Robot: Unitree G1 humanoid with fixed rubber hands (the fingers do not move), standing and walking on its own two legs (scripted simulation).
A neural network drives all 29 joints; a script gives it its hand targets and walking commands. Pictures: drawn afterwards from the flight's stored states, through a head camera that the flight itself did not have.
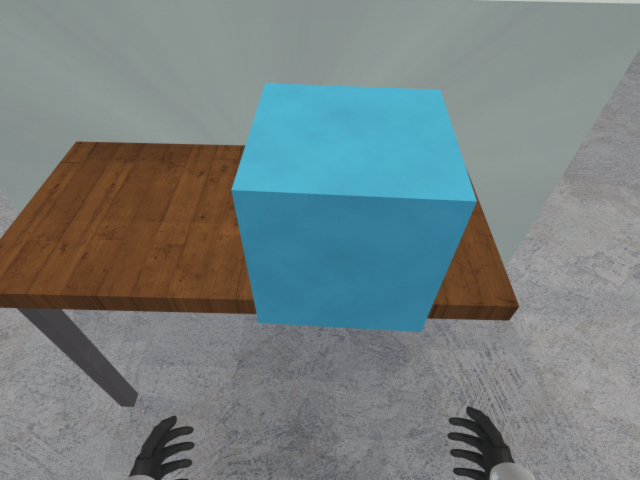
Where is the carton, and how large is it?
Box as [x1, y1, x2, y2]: [231, 83, 476, 331]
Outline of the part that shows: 265,83 231,189 258,322 420,331 476,202 440,90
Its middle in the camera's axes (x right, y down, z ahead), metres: +0.04 -0.04 +0.62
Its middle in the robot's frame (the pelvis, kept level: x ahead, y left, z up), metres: +0.49 -0.06 +0.04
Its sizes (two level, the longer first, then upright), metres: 0.273 0.256 0.294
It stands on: a table, 0.67 m high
